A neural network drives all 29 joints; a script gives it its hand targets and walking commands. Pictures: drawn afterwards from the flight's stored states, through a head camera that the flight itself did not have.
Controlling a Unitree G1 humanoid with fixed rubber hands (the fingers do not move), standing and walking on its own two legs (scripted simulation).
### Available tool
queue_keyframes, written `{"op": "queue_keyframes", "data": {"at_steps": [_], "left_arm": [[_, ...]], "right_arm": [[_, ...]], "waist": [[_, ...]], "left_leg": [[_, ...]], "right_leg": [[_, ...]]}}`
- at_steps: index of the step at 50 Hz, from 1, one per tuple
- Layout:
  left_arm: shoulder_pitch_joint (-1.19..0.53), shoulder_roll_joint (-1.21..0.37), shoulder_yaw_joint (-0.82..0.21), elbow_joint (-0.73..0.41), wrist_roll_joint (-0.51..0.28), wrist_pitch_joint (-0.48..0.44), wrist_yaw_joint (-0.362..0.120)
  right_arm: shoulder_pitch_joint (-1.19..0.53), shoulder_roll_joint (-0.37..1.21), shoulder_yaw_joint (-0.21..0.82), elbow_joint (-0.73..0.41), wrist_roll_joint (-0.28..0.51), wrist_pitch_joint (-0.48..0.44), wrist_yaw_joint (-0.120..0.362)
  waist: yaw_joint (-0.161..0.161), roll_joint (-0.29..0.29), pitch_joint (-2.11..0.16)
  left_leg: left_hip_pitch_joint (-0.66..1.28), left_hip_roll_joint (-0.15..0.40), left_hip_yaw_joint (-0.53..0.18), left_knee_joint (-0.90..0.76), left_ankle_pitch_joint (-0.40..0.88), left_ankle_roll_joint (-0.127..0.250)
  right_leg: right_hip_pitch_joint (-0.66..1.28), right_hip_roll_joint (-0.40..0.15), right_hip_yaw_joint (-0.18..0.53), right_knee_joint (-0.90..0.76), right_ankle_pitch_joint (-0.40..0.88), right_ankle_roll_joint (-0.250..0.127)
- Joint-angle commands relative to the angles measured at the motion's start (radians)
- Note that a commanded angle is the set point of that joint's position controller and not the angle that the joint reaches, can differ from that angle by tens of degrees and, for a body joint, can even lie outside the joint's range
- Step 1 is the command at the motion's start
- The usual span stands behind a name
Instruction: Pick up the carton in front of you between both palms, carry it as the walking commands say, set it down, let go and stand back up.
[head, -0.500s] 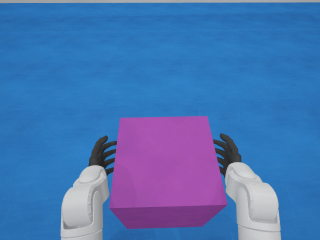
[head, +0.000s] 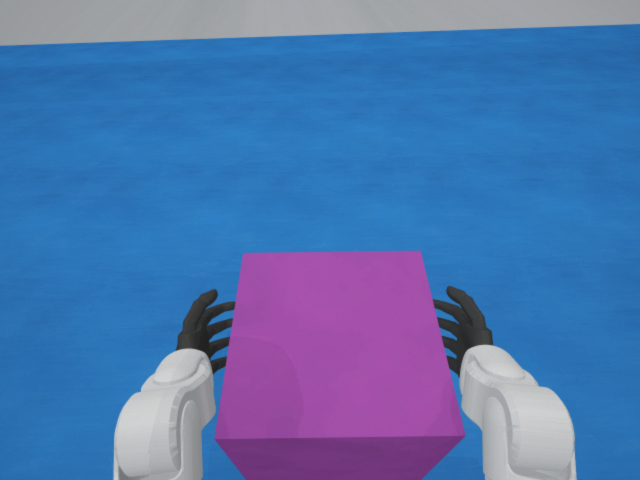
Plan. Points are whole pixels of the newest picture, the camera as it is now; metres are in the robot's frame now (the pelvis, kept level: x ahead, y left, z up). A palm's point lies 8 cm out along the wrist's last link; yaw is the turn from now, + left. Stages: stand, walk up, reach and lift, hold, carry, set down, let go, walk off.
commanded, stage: carry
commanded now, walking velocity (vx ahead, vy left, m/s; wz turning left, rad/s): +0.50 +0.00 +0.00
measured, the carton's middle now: (332, 376) +0.25 +0.00 +0.02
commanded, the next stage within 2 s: none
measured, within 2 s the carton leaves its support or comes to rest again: neither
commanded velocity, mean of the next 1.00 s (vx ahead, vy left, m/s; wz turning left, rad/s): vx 0.26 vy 0.00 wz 0.00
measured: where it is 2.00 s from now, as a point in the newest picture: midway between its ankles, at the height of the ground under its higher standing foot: (328, 402)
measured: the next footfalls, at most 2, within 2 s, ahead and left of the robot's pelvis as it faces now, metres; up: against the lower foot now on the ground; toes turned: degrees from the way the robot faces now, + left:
left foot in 0.10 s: +0.25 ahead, +0.12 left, +0.00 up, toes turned +10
right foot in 0.60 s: +0.57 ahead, -0.11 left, +0.00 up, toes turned -2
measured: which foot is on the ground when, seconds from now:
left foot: up 0.00-0.08, down 0.10-0.62, up 0.64-0.94, down 0.96-1.00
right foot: down 0.00-0.14, up 0.16-0.58, down 0.60-1.00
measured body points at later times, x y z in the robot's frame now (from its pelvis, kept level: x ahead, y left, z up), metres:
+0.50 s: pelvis +0.32 +0.02 +0.00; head +0.30 +0.03 +0.45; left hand +0.57 +0.17 +0.09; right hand +0.56 -0.14 +0.10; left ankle +0.21 +0.12 -0.75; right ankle +0.45 -0.13 -0.71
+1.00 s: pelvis +0.56 -0.01 -0.01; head +0.55 -0.01 +0.44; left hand +0.82 +0.14 +0.09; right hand +0.82 -0.16 +0.09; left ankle +0.61 +0.10 -0.75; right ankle +0.53 -0.10 -0.75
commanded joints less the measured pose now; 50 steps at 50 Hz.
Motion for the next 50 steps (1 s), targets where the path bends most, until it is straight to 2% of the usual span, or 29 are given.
{"op": "queue_keyframes", "data": {"at_steps": [1, 3, 4, 5, 6, 7, 8, 9, 10, 11, 13, 18, 26, 28, 29, 30, 31, 32, 33, 35, 36, 37, 39, 42, 45, 47, 48, 49, 50], "left_arm": [[-0.403, -0.741, -0.630, -0.065, -0.307, 0.013, -0.166], [-0.411, -0.736, -0.632, -0.067, -0.307, 0.021, -0.159], [-0.421, -0.737, -0.638, -0.072, -0.310, 0.025, -0.157], [-0.429, -0.734, -0.642, -0.081, -0.313, 0.030, -0.155], [-0.434, -0.732, -0.645, -0.092, -0.318, 0.036, -0.156], [-0.438, -0.753, -0.659, -0.100, -0.327, 0.040, -0.159], [-0.442, -0.784, -0.668, -0.087, -0.333, 0.032, -0.165], [-0.441, -0.830, -0.672, -0.073, -0.330, 0.023, -0.175], [-0.445, -0.868, -0.683, -0.066, -0.329, 0.010, -0.182], [-0.449, -0.903, -0.688, -0.057, -0.328, -0.004, -0.186], [-0.431, -0.940, -0.695, -0.049, -0.321, -0.026, -0.188], [-0.390, -0.912, -0.698, -0.084, -0.296, -0.045, -0.169], [-0.402, -0.752, -0.674, -0.137, -0.320, 0.017, -0.152], [-0.403, -0.732, -0.657, -0.124, -0.326, 0.032, -0.152], [-0.387, -0.728, -0.647, -0.108, -0.326, 0.037, -0.152], [-0.392, -0.727, -0.639, -0.106, -0.322, 0.043, -0.154], [-0.391, -0.715, -0.625, -0.088, -0.314, 0.046, -0.157], [-0.369, -0.732, -0.615, -0.062, -0.319, 0.041, -0.161], [-0.382, -0.768, -0.624, -0.084, -0.338, 0.037, -0.171], [-0.405, -0.869, -0.639, -0.089, -0.341, 0.014, -0.187], [-0.427, -0.901, -0.651, -0.089, -0.347, 0.003, -0.193], [-0.442, -0.924, -0.656, -0.095, -0.353, -0.007, -0.199], [-0.444, -0.936, -0.665, -0.114, -0.358, -0.019, -0.211], [-0.405, -0.913, -0.669, -0.130, -0.358, -0.025, -0.217], [-0.392, -0.868, -0.669, -0.146, -0.351, -0.014, -0.208], [-0.399, -0.829, -0.657, -0.125, -0.338, 0.002, -0.198], [-0.392, -0.805, -0.641, -0.101, -0.325, 0.012, -0.191], [-0.397, -0.786, -0.636, -0.087, -0.317, 0.025, -0.185], [-0.408, -0.776, -0.639, -0.081, -0.312, 0.038, -0.182]], "right_arm": [[-0.433, 0.761, 0.662, -0.054, 0.319, 0.004, 0.144], [-0.427, 0.750, 0.648, -0.047, 0.324, 0.012, 0.144], [-0.414, 0.750, 0.639, -0.034, 0.323, 0.014, 0.145], [-0.399, 0.755, 0.632, -0.025, 0.319, 0.015, 0.146], [-0.390, 0.750, 0.618, -0.022, 0.309, 0.015, 0.148], [-0.389, 0.769, 0.616, 0.001, 0.309, 0.010, 0.150], [-0.391, 0.807, 0.623, -0.007, 0.328, 0.007, 0.156], [-0.394, 0.853, 0.634, -0.013, 0.332, -0.004, 0.165], [-0.414, 0.891, 0.647, -0.021, 0.335, -0.014, 0.173], [-0.443, 0.918, 0.662, -0.034, 0.343, -0.026, 0.180], [-0.453, 0.937, 0.680, -0.047, 0.359, -0.042, 0.190], [-0.414, 0.884, 0.691, -0.077, 0.367, -0.054, 0.200], [-0.381, 0.737, 0.647, -0.092, 0.326, 0.000, 0.160], [-0.398, 0.721, 0.641, -0.094, 0.321, 0.015, 0.151], [-0.404, 0.716, 0.640, -0.096, 0.321, 0.023, 0.148], [-0.410, 0.706, 0.640, -0.097, 0.323, 0.028, 0.146], [-0.432, 0.707, 0.647, -0.109, 0.328, 0.038, 0.143], [-0.430, 0.727, 0.662, -0.109, 0.337, 0.043, 0.146], [-0.428, 0.770, 0.673, -0.091, 0.341, 0.037, 0.151], [-0.462, 0.864, 0.692, -0.085, 0.354, 0.016, 0.165], [-0.474, 0.901, 0.705, -0.089, 0.358, 0.004, 0.170], [-0.482, 0.923, 0.710, -0.094, 0.353, -0.007, 0.171], [-0.444, 0.949, 0.717, -0.089, 0.341, -0.025, 0.167], [-0.421, 0.932, 0.717, -0.113, 0.329, -0.034, 0.160], [-0.426, 0.889, 0.713, -0.135, 0.335, -0.020, 0.158], [-0.424, 0.844, 0.695, -0.119, 0.331, -0.001, 0.159], [-0.422, 0.815, 0.681, -0.105, 0.331, 0.012, 0.160], [-0.432, 0.786, 0.662, -0.083, 0.326, 0.021, 0.162], [-0.425, 0.788, 0.649, -0.046, 0.321, 0.025, 0.165]], "waist": [[0.008, -0.157, 0.029], [0.002, -0.156, 0.002], [-0.013, -0.124, -0.046], [-0.027, -0.072, -0.132], [-0.042, 0.096, -0.204], [-0.033, 0.356, -0.272], [-0.029, 0.254, -0.244], [-0.034, 0.182, -0.238], [-0.028, 0.076, -0.223], [-0.022, 0.032, -0.206], [-0.019, 0.084, -0.197], [-0.021, 0.123, -0.120], [-0.027, 0.150, 0.020], [-0.017, 0.142, 0.000], [-0.001, 0.104, -0.045], [0.012, 0.052, -0.104], [0.020, -0.148, -0.209], [0.016, -0.357, -0.271], [0.011, -0.268, -0.277], [0.004, -0.122, -0.258], [-0.001, -0.102, -0.240], [-0.003, -0.117, -0.237], [-0.009, -0.140, -0.247], [0.001, -0.166, -0.252], [-0.002, -0.155, -0.236], [-0.003, -0.109, -0.195], [0.002, -0.065, -0.184], [0.005, 0.012, -0.170], [0.002, 0.063, -0.163]], "left_leg": [[-0.006, -0.024, 0.046, -0.049, 0.015, 0.016], [0.124, -0.058, 0.093, -0.084, -0.031, 0.036], [0.276, -0.103, 0.137, -0.126, -0.059, 0.043], [0.495, -0.089, 0.103, -0.117, -0.099, 0.048], [0.671, 0.128, -0.265, -0.226, -0.257, 0.114], [0.856, 0.315, -0.655, -0.347, -0.219, 0.228], [0.833, 0.328, -0.610, -0.339, -0.063, 0.240], [0.777, 0.296, -0.503, -0.314, 0.063, 0.227], [0.709, 0.276, -0.412, -0.302, 0.094, 0.191], [0.641, 0.247, -0.340, -0.322, 0.085, 0.152], [0.579, 0.209, -0.234, -0.366, 0.013, 0.120], [0.594, 0.171, -0.122, -0.431, -0.004, 0.139], [0.635, 0.149, -0.017, -0.394, 0.158, 0.105], [0.623, 0.130, 0.040, -0.253, 0.352, 0.077], [0.583, 0.086, 0.095, -0.090, 0.449, 0.041], [0.464, 0.051, 0.099, 0.083, 0.342, 0.007], [0.225, -0.033, 0.088, 0.366, 0.046, -0.040], [0.065, -0.140, 0.013, 0.599, -0.421, -0.053], [0.016, -0.100, -0.090, 0.712, -0.474, -0.029], [0.026, -0.010, -0.133, 0.622, -0.398, 0.008], [0.059, 0.016, -0.134, 0.479, -0.352, 0.007], [0.122, -0.004, -0.102, 0.373, -0.318, 0.001], [0.208, -0.030, -0.068, 0.204, -0.316, -0.012], [0.237, -0.057, -0.023, 0.043, -0.214, -0.019], [0.324, -0.049, 0.013, -0.113, -0.011, -0.022], [0.411, 0.002, 0.001, -0.209, 0.141, -0.026], [0.466, 0.067, -0.039, -0.187, 0.265, -0.022], [0.482, 0.115, -0.066, -0.130, 0.432, 0.003], [0.455, 0.126, -0.082, -0.107, 0.426, 0.028]], "right_leg": [[0.028, -0.237, 0.098, -0.044, 0.314, -0.093], [0.025, -0.233, 0.061, 0.070, 0.474, -0.073], [-0.012, -0.200, 0.004, 0.218, 0.567, -0.048], [-0.115, -0.159, -0.033, 0.414, 0.531, -0.018], [-0.328, -0.084, -0.039, 0.693, 0.337, 0.033], [-0.601, 0.039, 0.038, 0.938, -0.125, 0.057], [-0.684, -0.007, 0.162, 1.071, -0.190, 0.031], [-0.695, -0.053, 0.188, 1.112, -0.158, 0.009], [-0.687, -0.095, 0.204, 1.065, -0.098, -0.001], [-0.653, -0.121, 0.212, 0.973, -0.044, -0.001], [-0.604, -0.108, 0.168, 0.869, 0.016, 0.010], [-0.664, -0.096, 0.094, 0.595, 0.128, 0.042], [-0.588, -0.062, 0.013, 0.297, 0.245, 0.002], [-0.439, -0.020, -0.039, 0.257, 0.231, -0.010], [-0.278, 0.030, -0.082, 0.205, 0.247, -0.004], [-0.084, -0.025, -0.020, 0.197, 0.289, 0.001], [0.155, -0.281, 0.329, 0.193, 0.454, -0.093], [0.248, -0.408, 0.582, 0.100, 0.697, -0.215], [0.223, -0.421, 0.509, 0.112, 0.820, -0.228], [0.112, -0.358, 0.330, 0.124, 0.853, -0.164], [0.064, -0.324, 0.261, 0.096, 0.808, -0.122], [0.019, -0.294, 0.202, 0.083, 0.788, -0.092], [-0.011, -0.265, 0.130, 0.069, 0.777, -0.097], [-0.002, -0.253, 0.078, 0.100, 0.789, -0.116], [-0.054, -0.218, 0.041, 0.147, 0.615, -0.082], [-0.125, -0.188, 0.049, 0.181, 0.432, -0.030], [-0.189, -0.171, 0.050, 0.210, 0.328, -0.009], [-0.223, -0.140, 0.054, 0.227, 0.256, 0.012], [-0.211, -0.140, 0.079, 0.216, 0.255, 0.025]]}}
